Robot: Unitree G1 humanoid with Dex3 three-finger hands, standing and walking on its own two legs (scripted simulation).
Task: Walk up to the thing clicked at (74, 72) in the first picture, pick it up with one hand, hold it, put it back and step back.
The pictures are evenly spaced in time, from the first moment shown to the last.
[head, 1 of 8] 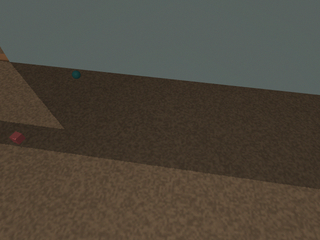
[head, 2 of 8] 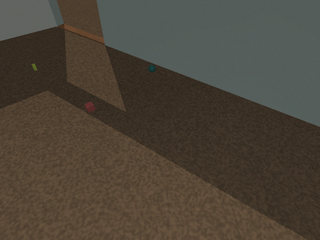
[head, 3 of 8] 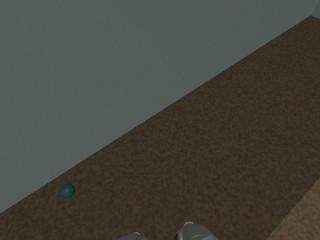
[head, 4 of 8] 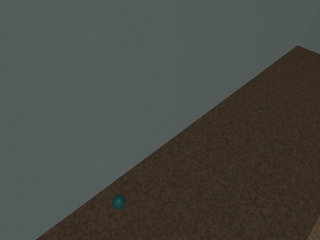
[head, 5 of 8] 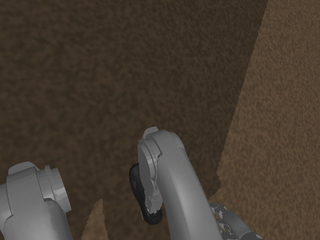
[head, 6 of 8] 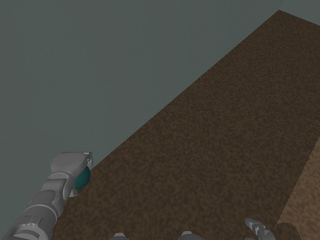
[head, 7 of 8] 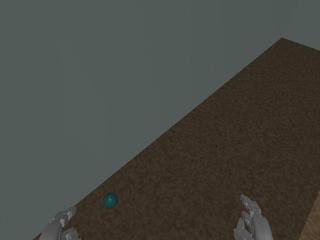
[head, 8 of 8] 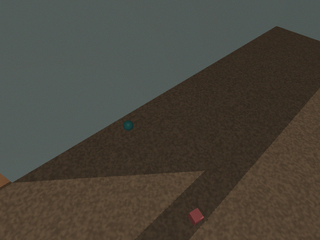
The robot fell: no
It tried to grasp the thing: yes
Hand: left
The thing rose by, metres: 0.67
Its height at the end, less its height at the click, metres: +0.00
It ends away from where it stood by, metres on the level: 0.01
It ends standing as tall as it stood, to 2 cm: yes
